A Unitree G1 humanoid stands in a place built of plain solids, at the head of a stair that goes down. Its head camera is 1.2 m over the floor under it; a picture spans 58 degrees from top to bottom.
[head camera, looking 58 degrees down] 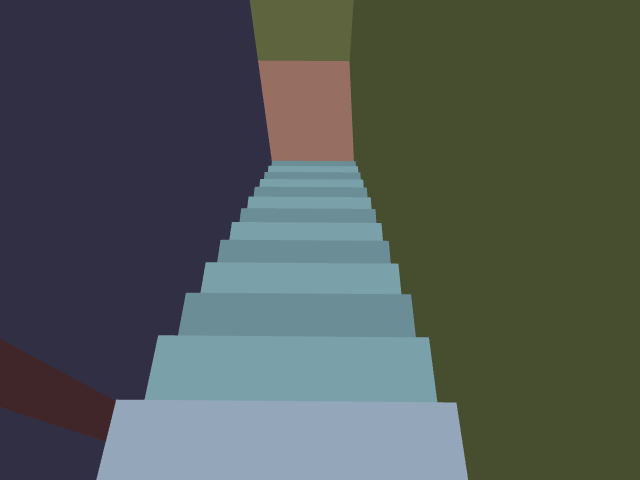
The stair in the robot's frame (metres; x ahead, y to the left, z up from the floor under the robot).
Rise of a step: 0.19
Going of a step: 0.24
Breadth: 0.90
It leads straight ahead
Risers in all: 13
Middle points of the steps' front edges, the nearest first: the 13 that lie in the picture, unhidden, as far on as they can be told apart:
0.25 0.09 0.00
0.49 0.09 -0.19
0.74 0.09 -0.38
0.98 0.08 -0.57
1.23 0.08 -0.76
1.47 0.08 -0.95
1.72 0.08 -1.15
1.96 0.08 -1.34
2.21 0.07 -1.53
2.45 0.07 -1.72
2.70 0.07 -1.91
2.94 0.07 -2.10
3.19 0.07 -2.29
